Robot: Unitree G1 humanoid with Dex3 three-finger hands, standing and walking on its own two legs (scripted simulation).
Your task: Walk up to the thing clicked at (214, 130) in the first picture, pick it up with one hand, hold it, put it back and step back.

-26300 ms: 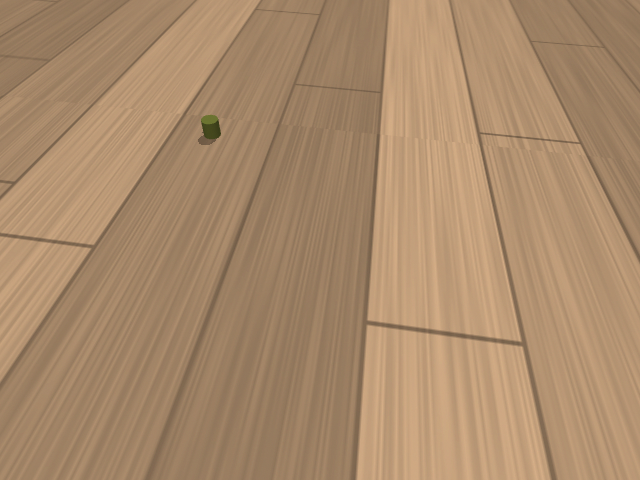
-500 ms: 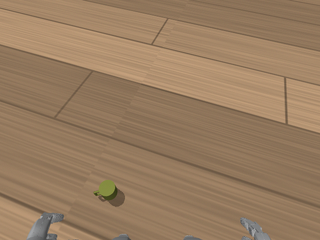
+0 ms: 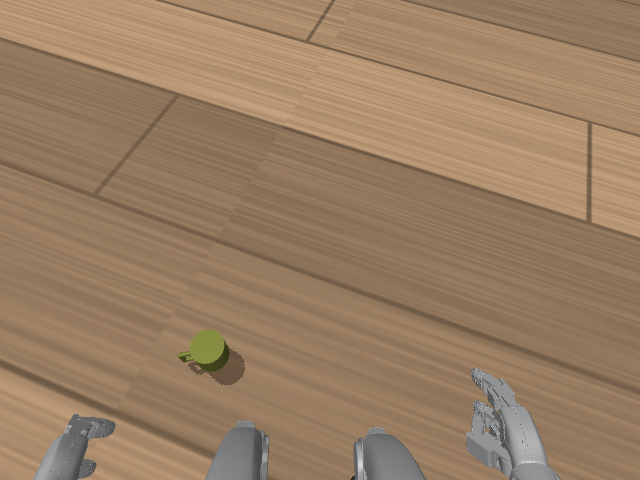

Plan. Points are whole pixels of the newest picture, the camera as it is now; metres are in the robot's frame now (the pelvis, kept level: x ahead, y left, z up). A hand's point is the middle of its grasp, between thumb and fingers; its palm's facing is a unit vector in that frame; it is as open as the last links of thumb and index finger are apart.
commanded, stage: rise first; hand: left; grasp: from above
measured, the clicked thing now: (203, 352) +0.43 +0.28 -0.63
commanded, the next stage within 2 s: approach in 1.88 s
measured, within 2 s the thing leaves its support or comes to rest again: neither
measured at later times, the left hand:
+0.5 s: hand (131, 436) +0.20 +0.29 -0.27, palm faces -0.41 -0.56 -0.72, open 14.0 cm
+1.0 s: hand (157, 389) +0.30 +0.31 -0.41, palm faces -0.47 -0.18 -0.86, open 14.1 cm
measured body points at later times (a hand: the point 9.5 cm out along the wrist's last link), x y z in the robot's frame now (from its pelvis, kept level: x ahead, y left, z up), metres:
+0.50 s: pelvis -0.04 +0.00 -0.13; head +0.12 +0.02 +0.28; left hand +0.22 +0.32 -0.23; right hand +0.16 -0.27 -0.23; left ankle +0.01 +0.13 -0.64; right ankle +0.00 -0.14 -0.64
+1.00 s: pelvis -0.09 +0.00 -0.28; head +0.12 +0.03 +0.12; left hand +0.32 +0.32 -0.36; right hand -0.01 -0.28 -0.40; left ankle +0.01 +0.13 -0.64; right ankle +0.00 -0.14 -0.64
